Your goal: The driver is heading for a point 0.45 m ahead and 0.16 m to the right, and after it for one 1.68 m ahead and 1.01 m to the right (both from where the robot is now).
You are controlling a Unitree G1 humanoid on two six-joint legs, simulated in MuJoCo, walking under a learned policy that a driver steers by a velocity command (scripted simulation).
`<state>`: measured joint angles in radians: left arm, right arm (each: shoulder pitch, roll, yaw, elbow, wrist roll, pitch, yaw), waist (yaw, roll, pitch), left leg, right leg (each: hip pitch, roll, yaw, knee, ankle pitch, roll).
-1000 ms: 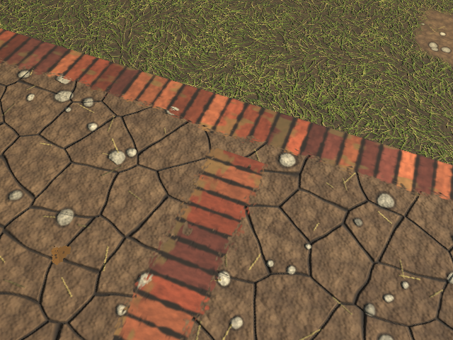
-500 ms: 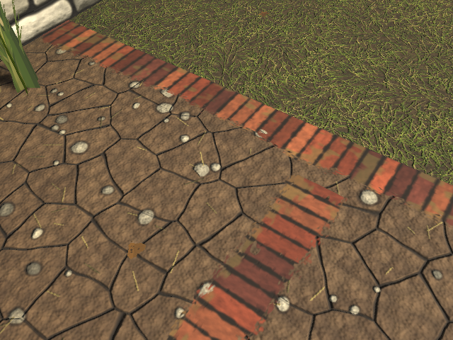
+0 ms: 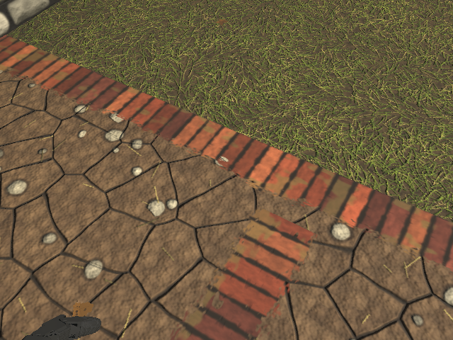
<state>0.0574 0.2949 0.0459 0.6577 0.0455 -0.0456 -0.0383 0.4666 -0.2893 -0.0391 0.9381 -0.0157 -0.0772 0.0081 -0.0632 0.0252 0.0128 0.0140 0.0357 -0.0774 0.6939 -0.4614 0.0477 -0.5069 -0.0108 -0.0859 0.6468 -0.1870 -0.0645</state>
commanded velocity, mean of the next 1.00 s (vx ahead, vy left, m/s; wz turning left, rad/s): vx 0.52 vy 0.00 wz -0.53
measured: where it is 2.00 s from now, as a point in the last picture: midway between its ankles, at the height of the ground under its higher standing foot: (243, 274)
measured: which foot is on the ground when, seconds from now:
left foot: up 0.00-0.42, down 0.44-0.86, up 0.88-1.00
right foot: down 0.00-0.42, up 0.44-0.84, down 0.86-1.00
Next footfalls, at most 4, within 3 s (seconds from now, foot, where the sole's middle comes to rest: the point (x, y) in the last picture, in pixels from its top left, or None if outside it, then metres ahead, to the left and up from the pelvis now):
0.44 left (205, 298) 0.59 0.07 -0.75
0.86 right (287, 262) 0.69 -0.19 -0.75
1.34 left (240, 238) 0.79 -0.05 -0.75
1.74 right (269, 300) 0.58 -0.12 -0.75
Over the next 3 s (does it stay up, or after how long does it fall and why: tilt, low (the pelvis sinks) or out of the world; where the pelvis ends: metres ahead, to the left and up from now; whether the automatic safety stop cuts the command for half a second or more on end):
stays up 0.77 -0.17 0.03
